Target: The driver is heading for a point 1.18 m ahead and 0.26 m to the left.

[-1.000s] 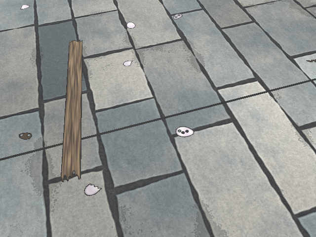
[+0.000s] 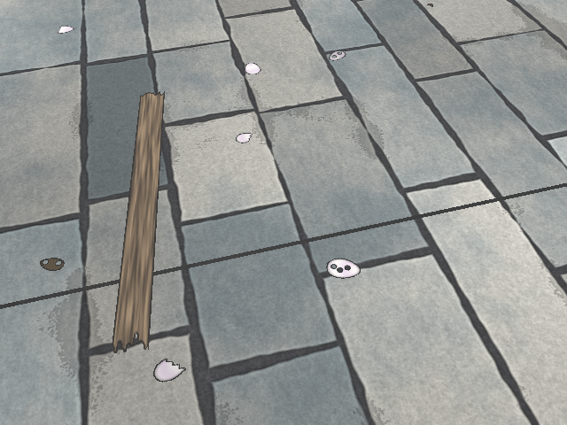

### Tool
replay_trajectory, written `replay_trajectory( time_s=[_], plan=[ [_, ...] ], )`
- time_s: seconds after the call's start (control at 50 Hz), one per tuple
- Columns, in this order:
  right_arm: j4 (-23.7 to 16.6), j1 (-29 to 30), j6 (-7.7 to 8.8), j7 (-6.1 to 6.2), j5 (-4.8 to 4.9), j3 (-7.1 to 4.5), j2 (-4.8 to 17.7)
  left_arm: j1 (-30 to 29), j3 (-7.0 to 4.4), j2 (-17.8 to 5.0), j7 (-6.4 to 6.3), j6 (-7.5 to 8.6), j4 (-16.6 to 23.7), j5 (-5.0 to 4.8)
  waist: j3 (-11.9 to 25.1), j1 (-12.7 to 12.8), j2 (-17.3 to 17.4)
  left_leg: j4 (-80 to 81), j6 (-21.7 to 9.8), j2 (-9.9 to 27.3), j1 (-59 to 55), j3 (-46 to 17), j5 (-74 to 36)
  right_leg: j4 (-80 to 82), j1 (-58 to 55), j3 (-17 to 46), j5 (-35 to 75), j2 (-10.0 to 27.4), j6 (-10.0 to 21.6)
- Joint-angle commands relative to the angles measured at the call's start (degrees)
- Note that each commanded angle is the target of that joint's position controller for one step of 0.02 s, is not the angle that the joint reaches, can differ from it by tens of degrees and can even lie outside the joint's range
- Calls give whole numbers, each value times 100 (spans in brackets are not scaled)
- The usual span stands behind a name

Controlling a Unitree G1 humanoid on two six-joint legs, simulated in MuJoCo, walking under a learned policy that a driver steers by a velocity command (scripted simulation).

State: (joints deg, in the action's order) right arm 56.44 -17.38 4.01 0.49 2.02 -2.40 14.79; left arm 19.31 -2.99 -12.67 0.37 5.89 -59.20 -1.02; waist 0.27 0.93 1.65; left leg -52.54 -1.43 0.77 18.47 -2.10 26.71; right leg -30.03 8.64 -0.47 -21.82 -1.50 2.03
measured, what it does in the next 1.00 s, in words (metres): walks ahead: left foot, then right foot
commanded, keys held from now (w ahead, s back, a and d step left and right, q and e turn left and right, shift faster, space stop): w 0.82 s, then w+q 0.18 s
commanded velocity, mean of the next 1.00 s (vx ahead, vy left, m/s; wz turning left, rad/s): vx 0.47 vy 0.00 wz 0.03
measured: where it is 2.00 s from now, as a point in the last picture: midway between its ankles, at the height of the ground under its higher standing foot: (257, 242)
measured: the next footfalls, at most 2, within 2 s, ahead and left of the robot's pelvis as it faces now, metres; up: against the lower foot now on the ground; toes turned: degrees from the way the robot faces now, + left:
left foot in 0.32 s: +0.34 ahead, +0.15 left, +0.00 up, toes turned +2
right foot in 0.88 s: +0.65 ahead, -0.09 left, +0.00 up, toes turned -2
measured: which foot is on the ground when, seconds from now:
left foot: up 0.00-0.30, down 0.32-0.90, up 0.92-1.00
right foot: down 0.00-0.34, up 0.36-0.86, down 0.88-1.00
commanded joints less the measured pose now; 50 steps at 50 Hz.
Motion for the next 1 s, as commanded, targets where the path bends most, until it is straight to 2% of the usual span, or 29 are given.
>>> replay_trajectory(
  time_s=[0.02, 0.08, 0.12, 0.16, 0.2, 0.24, 0.28, 0.3, 0.32, 0.34, 0.36, 0.38, 0.4, 0.42, 0.46, 0.52, 0.6, 0.68, 0.76, 0.82, 0.84, 0.86, 0.88, 0.9, 0.92, 0.94, 0.96, 0.98, 1.0],
  plan=[
    [-786, 1062, 332, -107, 87, -69, 464, 1044, -97, -769, 49, 81, -88, 86, -491, 348, -667, -1769, -241, 284, 3847, -135, -178, 1564, -2487, 2771, 1751, 2029, 1264],
    [-922, 1372, 303, -230, -23, -53, 285, 946, 62, -416, -2, -81, -72, 64, -574, 247, -677, -1008, -154, 565, 3473, 180, -985, 1917, -1928, 1585, 2637, 1600, 898],
    [-1094, 1734, 256, -302, -75, 40, 79, 677, 82, -521, -106, -146, 66, 73, -692, 214, -641, 85, 43, 438, 2686, 430, -1666, 2188, -1044, 988, 2553, 1280, 830],
    [-1292, 2171, 213, -310, -84, 113, -17, 652, 27, -843, -181, -119, 120, 75, -758, 246, -737, 1210, 124, 201, 1602, 605, -2340, 2501, -229, 663, 2294, 1115, 767],
    [-1394, 2296, 156, -290, -38, 73, 221, 820, -45, -1049, -196, -66, 38, -1, -828, 188, -865, 1680, 60, 113, 1130, 542, -2632, 2695, -219, 670, 2177, 1327, 764],
    [-1434, 2243, 139, -280, -21, -1, 464, 804, -77, -1034, -188, -64, 1, -53, -821, 29, -840, 2045, -114, 83, 996, 428, -2689, 2471, -684, 596, 2785, 1508, 654],
    [-1281, 1572, 131, -255, -38, -154, 733, 693, -124, -1114, -173, -141, 26, 13, -248, -392, -914, 1994, -346, -138, 164, 528, -2426, 1449, -1111, 372, 4803, 1523, 462],
    [-1007, 697, 102, -227, -18, -280, 904, 658, -111, -1057, -169, -208, 57, 67, 287, -805, -877, 1956, -498, -302, -880, 638, -2286, 389, -947, 196, 5439, 1331, 334],
    [-760, -236, 63, -183, -14, -382, 1110, 648, -58, -948, -164, -243, 153, 134, 843, -1188, -658, 1853, -705, 161, -2360, 121, -2069, -1057, 34, 102, 4614, 1102, 170],
    [-593, -877, 45, -182, -170, -495, 1685, 1415, 169, -81, -101, -168, 251, 131, 1863, -844, 1028, 2531, -1642, 1755, -4259, -2681, -418, -3556, 2034, -28, 1610, 80, -185],
    [-575, -758, 62, -229, -150, -354, 1292, 1308, 171, -157, -51, 4, 174, 27, 2066, -822, 1305, 3835, -1762, 2112, -4070, -4478, 431, -4592, 2666, 799, -899, -162, -90],
    [-634, -143, 118, -248, -119, -251, 974, 664, 17, -693, -22, 108, 412, -156, 943, -676, 950, 3968, -1435, 1959, -3156, -3771, 528, -4994, 3230, 783, -618, 187, 47],
    [-752, 398, 162, -262, -130, -193, 792, 217, -5, -826, -50, 151, 546, -189, 392, -502, 426, 4035, -1275, 1777, -2206, -2904, -51, -4810, 3143, 628, -66, 515, 149],
    [-783, 750, 204, -292, -189, -153, 658, 45, -40, -812, -103, 137, 574, -116, 91, -300, 105, 4149, -1176, 1546, -1384, -2189, -794, -4462, 2855, 539, 371, 761, 158],
    [-742, 991, 256, -324, -266, -98, 453, 290, -69, -611, -148, -25, 516, -27, 30, 53, 355, 4410, -1067, 1163, -589, -1371, -1355, -3958, 2170, 577, 734, 1020, 153],
    [-556, 695, 290, -258, -234, -111, 574, 14, -93, -552, -173, -162, 653, 23, -213, 107, 259, 4736, -1228, 1083, -287, -922, -1640, -3390, 2400, 448, 1039, 1094, 13],
    [-402, 207, 242, -82, -218, -148, 782, -956, -119, -596, -143, -120, 1006, 98, -398, -118, 43, 4844, -1201, 1091, -753, -679, -2027, -1962, 3162, 408, 2243, 1088, -204],
    [-260, -244, 187, -7, -142, -154, 875, -1804, -38, -459, -34, -44, 1237, 46, -481, -416, 37, 4819, -1032, 967, -1010, -268, -2220, -673, 2856, 126, 3017, 811, -248],
    [-58, -674, 60, 4, -109, -182, 901, -2388, 15, -489, 108, 4, 1493, -4, -611, -579, 17, 4470, -1010, 1244, -1870, -257, -2487, -69, 3028, 131, 2664, 693, -151],
    [-36, -648, -37, 17, -99, -241, 1002, -2284, -26, -685, 189, 49, 1573, -22, -461, -384, 181, 3974, -889, 1456, -2375, -322, -3353, 188, 2674, 62, 1963, 546, 69],
    [-64, -574, -63, 13, -99, -250, 1036, -1978, -91, -826, 186, 68, 1522, -15, -257, -180, 277, 3549, -824, 1400, -2346, -326, -4265, 268, 2067, -50, 1759, 380, 166],
    [-100, -475, -94, 4, -112, -218, 973, -1171, -223, -1048, 157, 83, 1297, -11, 222, 258, 261, 2621, -698, 1133, -2142, -170, -5069, 411, 937, -177, 1790, 207, 322],
    [-239, -434, -89, -3, -180, -118, 771, -6, -363, -1432, 99, 93, 1022, 58, 1102, 708, 71, 1125, -518, 818, -1133, 14, -4429, 96, -937, 387, 1891, 777, 640],
    [-347, -1098, 29, -64, -203, 97, 44, 738, -525, -2054, 63, 42, 857, 134, 2081, 544, -1293, -1209, -39, -187, 1345, 375, -1726, 326, -3394, 2943, 1107, 2366, 1518],
    [-235, -993, 161, -68, -69, 42, 316, 778, -370, -1509, 62, 25, 847, 118, 2387, 659, -1395, -2098, -70, -342, 2036, -536, 595, 1121, -3426, 4165, 590, 2649, 1631],
    [-396, -435, 223, -66, 111, -124, 863, 273, -255, -1179, 41, 35, 913, 97, 1374, 593, -1081, -2396, -166, 5, 2481, -624, 281, 1244, -2613, 3200, 533, 2432, 1255],
    [-476, -113, 228, -34, 125, -140, 875, -244, -188, -970, 31, 45, 1018, 96, 824, 406, -795, -2203, -186, 345, 2396, -446, -284, 1407, -1736, 2355, 842, 2209, 1035],
    [-485, 42, 184, 7, 60, -167, 785, -597, -126, -753, 49, 64, 1036, 100, 388, 252, -597, -1842, -156, 523, 2194, -390, -684, 1677, -989, 1762, 1116, 1972, 902],
    [-454, -52, 93, 27, 20, -207, 683, -806, -88, -624, 61, 100, 1028, 141, 167, 51, -728, -1563, -141, 689, 1848, -424, -987, 1899, -473, 1249, 1308, 1754, 766]
  ],
)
